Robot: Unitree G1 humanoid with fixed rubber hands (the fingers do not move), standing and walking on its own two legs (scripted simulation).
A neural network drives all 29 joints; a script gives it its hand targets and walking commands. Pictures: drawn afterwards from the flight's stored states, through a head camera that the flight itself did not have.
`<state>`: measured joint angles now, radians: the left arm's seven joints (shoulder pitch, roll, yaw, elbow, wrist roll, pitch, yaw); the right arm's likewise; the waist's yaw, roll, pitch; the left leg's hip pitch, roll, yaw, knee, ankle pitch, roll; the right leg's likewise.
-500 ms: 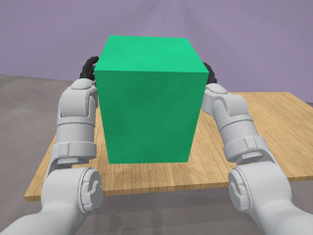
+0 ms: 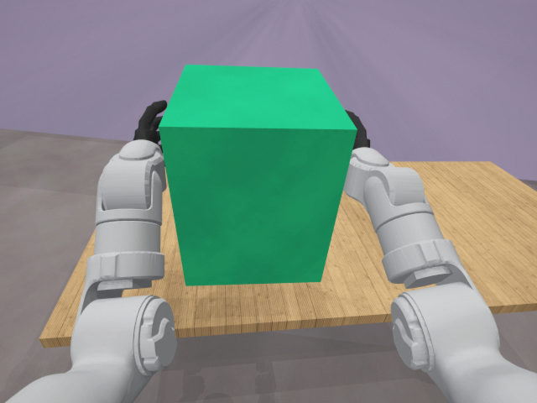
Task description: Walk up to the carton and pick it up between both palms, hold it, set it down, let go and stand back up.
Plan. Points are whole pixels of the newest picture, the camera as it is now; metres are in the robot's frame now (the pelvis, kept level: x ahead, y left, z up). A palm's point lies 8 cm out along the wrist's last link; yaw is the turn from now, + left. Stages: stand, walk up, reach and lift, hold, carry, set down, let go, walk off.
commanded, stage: hold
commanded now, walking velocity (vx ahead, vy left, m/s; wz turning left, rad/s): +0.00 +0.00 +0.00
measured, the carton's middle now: (253, 174) +0.38 +0.01 +0.24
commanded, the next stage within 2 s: none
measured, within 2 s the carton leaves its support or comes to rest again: neither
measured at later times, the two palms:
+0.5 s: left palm (156, 150) +0.37 +0.15 +0.28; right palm (359, 161) +0.37 -0.14 +0.27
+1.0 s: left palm (151, 149) +0.37 +0.15 +0.28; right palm (357, 158) +0.37 -0.14 +0.28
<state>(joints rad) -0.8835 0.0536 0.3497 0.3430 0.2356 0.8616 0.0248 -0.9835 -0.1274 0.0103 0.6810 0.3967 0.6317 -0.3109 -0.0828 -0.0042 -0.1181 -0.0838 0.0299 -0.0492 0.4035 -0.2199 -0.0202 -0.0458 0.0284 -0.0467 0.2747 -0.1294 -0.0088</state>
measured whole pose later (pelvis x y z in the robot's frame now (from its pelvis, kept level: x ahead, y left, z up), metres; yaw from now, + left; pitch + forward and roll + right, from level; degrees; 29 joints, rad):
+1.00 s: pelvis +0.00 +0.00 +0.00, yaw +0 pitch -5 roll -2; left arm -0.91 0.06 0.35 0.38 0.24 0.85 0.02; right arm -1.00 -0.13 0.00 0.70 0.38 0.64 -0.30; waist -0.09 0.00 -0.12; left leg -0.09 0.03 -0.05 0.41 -0.22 -0.02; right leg -0.05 0.03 -0.05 0.27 -0.13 -0.01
